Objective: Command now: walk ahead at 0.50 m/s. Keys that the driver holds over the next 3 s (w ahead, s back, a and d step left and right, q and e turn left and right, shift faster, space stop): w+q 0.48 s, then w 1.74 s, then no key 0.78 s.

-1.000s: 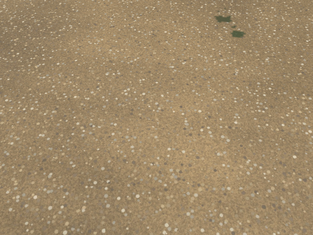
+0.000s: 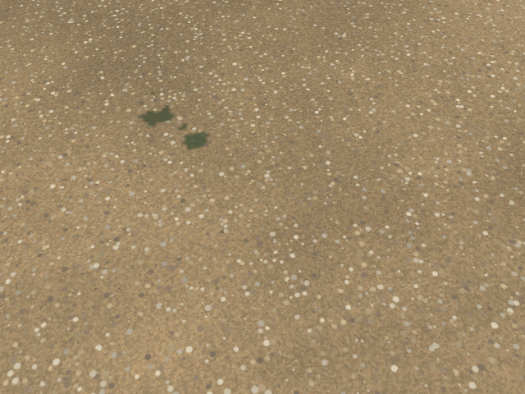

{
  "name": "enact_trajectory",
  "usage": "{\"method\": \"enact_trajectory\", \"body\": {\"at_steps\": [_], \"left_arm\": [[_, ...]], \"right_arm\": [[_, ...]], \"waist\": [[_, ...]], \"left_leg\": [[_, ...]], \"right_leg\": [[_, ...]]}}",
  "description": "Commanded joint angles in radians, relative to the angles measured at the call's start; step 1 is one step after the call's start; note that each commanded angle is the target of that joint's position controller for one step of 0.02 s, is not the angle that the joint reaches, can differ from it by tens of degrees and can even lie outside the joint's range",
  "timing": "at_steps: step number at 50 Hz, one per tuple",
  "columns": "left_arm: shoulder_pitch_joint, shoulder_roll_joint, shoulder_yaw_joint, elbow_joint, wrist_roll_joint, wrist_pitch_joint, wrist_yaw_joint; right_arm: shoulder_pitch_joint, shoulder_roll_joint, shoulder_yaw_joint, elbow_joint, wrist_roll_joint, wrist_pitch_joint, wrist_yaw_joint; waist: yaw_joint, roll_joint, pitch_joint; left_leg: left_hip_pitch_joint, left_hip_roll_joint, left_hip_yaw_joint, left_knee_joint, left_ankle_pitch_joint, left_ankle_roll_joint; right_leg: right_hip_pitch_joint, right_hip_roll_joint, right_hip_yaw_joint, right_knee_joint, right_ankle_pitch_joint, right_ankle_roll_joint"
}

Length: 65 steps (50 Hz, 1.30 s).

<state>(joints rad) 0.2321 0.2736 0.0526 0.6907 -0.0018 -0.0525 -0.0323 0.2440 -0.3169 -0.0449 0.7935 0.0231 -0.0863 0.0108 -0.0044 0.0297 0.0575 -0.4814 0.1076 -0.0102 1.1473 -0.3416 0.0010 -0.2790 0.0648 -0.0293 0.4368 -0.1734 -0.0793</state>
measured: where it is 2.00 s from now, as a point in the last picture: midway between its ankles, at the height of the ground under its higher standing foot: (188, 202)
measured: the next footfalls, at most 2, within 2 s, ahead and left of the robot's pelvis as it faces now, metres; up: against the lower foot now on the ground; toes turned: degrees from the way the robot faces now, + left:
left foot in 0.38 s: +0.38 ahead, +0.17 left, +0.00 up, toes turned +12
right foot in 0.88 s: +0.71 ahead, +0.04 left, +0.00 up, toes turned +19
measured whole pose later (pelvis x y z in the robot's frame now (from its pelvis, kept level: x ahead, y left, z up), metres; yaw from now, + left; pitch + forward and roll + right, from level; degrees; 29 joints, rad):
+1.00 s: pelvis +0.58 +0.10 -0.01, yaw +20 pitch +2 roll +0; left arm 0.18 0.28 0.04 0.73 0.00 -0.10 -0.03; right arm 0.34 -0.30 -0.04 0.78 0.02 -0.05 0.00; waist -0.02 0.03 0.01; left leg -0.33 -0.03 -0.07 1.12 -0.42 0.04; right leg -0.38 0.04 -0.03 0.51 -0.17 -0.05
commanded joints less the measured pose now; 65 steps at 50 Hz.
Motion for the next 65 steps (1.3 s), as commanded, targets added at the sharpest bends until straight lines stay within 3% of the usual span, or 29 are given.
{"method": "enact_trajectory", "body": {"at_steps": [1,8,13,16,18,19,20,21,22,23,24,25,28,30,34,39,42,43,44,45,46,47,48,49,50,51,54,61,65], "left_arm": [[-0.011,0.12,0.034,-0.042,0.004,-0.04,0.007],[0.031,0.148,0.037,0.029,0.014,-0.054,0.027],[0.097,0.169,0.046,0.085,-0.002,-0.03,0.034],[0.075,0.201,0.056,0.087,-0.007,-0.005,0.048],[0.051,0.217,0.058,0.077,-0.007,0.014,0.062],[0.059,0.2,0.048,0.064,-0.001,0.012,0.071],[0.177,0.066,0.004,0.017,0.028,-0.014,0.054],[0.126,0.104,0.001,0.02,0.016,-0.055,0.034],[0.019,0.167,0.019,-0.01,-0.029,-0.078,0.019],[-0.03,0.156,0.012,-0.029,-0.031,-0.091,0.019],[-0.047,0.15,0.014,-0.026,-0.009,-0.093,0.027],[-0.025,0.157,0.022,-0.019,0.003,-0.083,0.031],[0.033,0.12,0.017,0.002,0.014,-0.046,0.034],[-0.017,0.096,0.007,-0.013,0.016,-0.037,0.039],[-0.159,0.068,-0.007,-0.038,0.007,-0.047,0.028],[-0.26,0.094,0.0,-0.072,-0.006,-0.064,0.004],[-0.209,0.117,0.011,-0.067,-0.005,-0.071,-0.004],[-0.129,0.135,0.023,-0.046,-0.003,-0.073,-0.001],[0.006,0.176,0.043,-0.01,0.003,-0.075,0.005],[0.165,0.247,0.06,0.007,0.014,-0.074,0.009],[0.227,0.277,0.071,0.044,0.004,-0.063,0.001],[0.222,0.182,0.046,0.039,-0.018,-0.061,0.0],[0.147,0.151,0.034,0.029,-0.015,-0.056,0.005],[0.088,0.141,0.027,0.018,-0.002,-0.05,0.007],[0.052,0.124,0.021,0.016,0.006,-0.049,0.007],[0.034,0.11,0.014,0.016,0.013,-0.051,0.007],[0.031,0.12,0.017,0.035,-0.001,-0.059,0.008],[0.105,0.168,0.028,0.093,-0.014,-0.041,0.025],[0.164,0.18,0.032,0.136,-0.021,-0.022,0.028]], "right_arm": [[0.058,-0.073,-0.021,-0.038,-0.002,0.014,0.0],[-0.125,-0.033,-0.007,-0.088,0.0,0.016,0.013],[-0.235,-0.023,0.001,-0.153,-0.002,0.011,0.046],[-0.207,-0.05,-0.012,-0.18,-0.006,0.016,0.062],[-0.013,-0.115,-0.049,-0.149,-0.007,0.025,0.054],[0.147,-0.178,-0.08,-0.118,-0.003,0.031,0.039],[0.189,-0.293,-0.105,-0.118,0.0,0.03,0.027],[0.215,-0.226,-0.084,-0.137,0.001,0.024,0.028],[0.183,-0.176,-0.069,-0.134,-0.01,0.021,0.026],[0.123,-0.156,-0.064,-0.142,-0.008,0.018,0.022],[0.059,-0.131,-0.056,-0.156,-0.007,0.02,0.02],[0.017,-0.099,-0.044,-0.17,-0.018,0.02,0.016],[-0.002,-0.091,-0.038,-0.17,-0.022,0.013,0.009],[0.022,-0.111,-0.042,-0.15,-0.02,0.009,-0.001],[0.068,-0.124,-0.042,-0.118,-0.013,0.013,-0.012],[0.134,-0.137,-0.046,-0.071,-0.006,0.024,-0.012],[0.13,-0.148,-0.053,-0.057,-0.007,0.037,-0.019],[0.108,-0.147,-0.052,-0.06,-0.007,0.042,-0.02],[0.104,-0.121,-0.04,-0.066,-0.014,0.044,-0.021],[0.138,-0.067,-0.018,-0.091,-0.036,0.04,-0.022],[0.255,0.005,0.002,-0.092,-0.016,0.023,-0.017],[0.182,-0.092,-0.014,-0.087,-0.001,0.013,-0.013],[0.077,-0.127,-0.025,-0.115,0.011,0.007,-0.009],[0.018,-0.118,-0.023,-0.128,0.0,0.003,-0.009],[-0.001,-0.107,-0.026,-0.134,-0.012,0.001,-0.008],[0.019,-0.093,-0.027,-0.131,-0.014,0.005,-0.006],[0.043,-0.049,-0.019,-0.123,-0.016,0.021,-0.007],[-0.177,-0.004,0.0,-0.176,-0.016,0.007,0.003],[-0.268,-0.016,-0.004,-0.212,-0.005,-0.003,0.022]], "waist": [[-0.019,-0.086,-0.094],[0.05,-0.075,0.008],[0.091,-0.056,0.042],[0.049,-0.093,-0.009],[-0.064,-0.107,-0.137],[-0.141,-0.053,-0.227],[-0.059,0.207,-0.346],[-0.103,0.154,-0.483],[-0.125,0.091,-0.348],[-0.095,0.014,-0.234],[-0.052,-0.043,-0.152],[-0.014,-0.025,-0.124],[0.023,0.018,-0.112],[0.01,0.026,-0.084],[-0.055,0.042,-0.056],[-0.09,0.048,-0.016],[-0.048,0.071,-0.027],[0.001,0.07,-0.069],[0.064,0.048,-0.175],[0.105,-0.078,-0.335],[0.063,-0.357,-0.422],[0.104,-0.235,-0.346],[0.102,-0.16,-0.207],[0.083,-0.084,-0.131],[0.058,-0.074,-0.084],[0.029,-0.1,-0.081],[0.002,-0.117,-0.072],[0.071,-0.087,-0.02],[0.092,-0.092,0.005]], "left_leg": [[-0.129,0.058,-0.045,-0.034,0.098,-0.022],[-0.166,0.001,-0.04,-0.406,0.464,-0.022],[-0.24,-0.023,-0.007,-0.54,0.409,0.027],[-0.164,-0.083,0.066,-0.552,0.248,0.076],[0.107,-0.165,0.116,-0.573,0.211,0.126],[0.398,-0.128,0.01,-0.599,0.257,0.173],[0.801,0.143,-0.514,-0.631,0.164,0.363],[0.925,0.229,-0.852,-0.801,0.051,0.434],[0.842,0.199,-0.702,-0.833,0.048,0.366],[0.69,0.157,-0.572,-0.839,0.112,0.328],[0.539,0.117,-0.471,-0.85,0.224,0.303],[0.434,0.091,-0.396,-0.871,0.328,0.291],[0.293,0.057,-0.284,-0.92,0.491,0.297],[0.258,0.038,-0.218,-0.941,0.527,0.284],[0.256,-0.007,-0.144,-0.944,0.404,0.22],[0.41,0.079,-0.222,-0.894,0.354,0.213],[0.495,0.114,-0.248,-0.819,0.5,0.186],[0.492,0.085,-0.222,-0.732,0.652,0.168],[0.437,0.028,-0.177,-0.561,0.711,0.14],[0.225,-0.06,-0.126,-0.257,0.46,0.096],[-0.125,-0.207,-0.088,0.038,-0.194,0.035],[-0.244,-0.153,-0.167,0.129,-0.224,0.041],[-0.292,-0.104,-0.131,0.131,-0.129,0.045],[-0.271,-0.061,-0.095,0.091,-0.05,0.041],[-0.246,-0.032,-0.087,0.035,0.003,0.034],[-0.192,-0.009,-0.086,0.002,0.036,0.027],[-0.159,0.007,-0.056,-0.088,0.066,-0.002],[-0.128,-0.02,-0.006,-0.496,0.403,-0.025],[-0.14,-0.041,-0.011,-0.597,0.391,0.003]], "right_leg": [[0.143,-0.288,0.242,-0.264,0.248,-0.193],[0.149,-0.248,0.009,-0.332,0.226,-0.113],[0.347,-0.314,-0.038,-0.274,0.31,-0.091],[0.424,-0.328,-0.075,-0.127,0.685,-0.055],[0.382,-0.293,-0.122,0.161,0.937,-0.014],[0.191,-0.254,-0.131,0.421,0.765,0.023],[-0.267,-0.068,-0.103,0.818,-0.048,0.097],[-0.433,0.012,0.116,0.963,-0.411,0.095],[-0.52,-0.055,0.158,0.973,-0.337,0.073],[-0.516,-0.1,0.141,0.893,-0.25,0.061],[-0.473,-0.134,0.126,0.798,-0.202,0.067],[-0.398,-0.164,0.123,0.739,-0.162,0.075],[-0.31,-0.179,0.089,0.644,-0.103,0.12],[-0.326,-0.179,0.073,0.533,-0.006,0.144],[-0.271,-0.143,0.055,0.232,0.271,0.143],[-0.311,-0.117,0.069,0.086,0.251,0.097],[-0.258,-0.099,0.057,0.048,0.128,0.049],[-0.141,-0.072,0.028,0.015,0.122,0.025],[0.073,-0.094,0.041,0.029,0.162,-0.014],[0.39,-0.282,0.268,0.072,0.18,-0.103],[0.651,-0.445,0.7,-0.053,-0.075,-0.234],[0.617,-0.428,0.74,-0.122,-0.273,-0.2],[0.49,-0.401,0.601,-0.143,-0.256,-0.162],[0.363,-0.363,0.503,-0.166,-0.145,-0.148],[0.272,-0.332,0.438,-0.191,-0.041,-0.149],[0.216,-0.305,0.388,-0.213,0.032,-0.145],[0.146,-0.28,0.284,-0.264,0.165,-0.165],[0.15,-0.229,0.121,-0.296,0.24,-0.124],[0.259,-0.286,0.143,-0.254,0.243,-0.113]]}}
Over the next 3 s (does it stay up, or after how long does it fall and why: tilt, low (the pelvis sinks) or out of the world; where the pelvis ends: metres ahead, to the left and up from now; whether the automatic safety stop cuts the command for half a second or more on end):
stays up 1.39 0.41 0.00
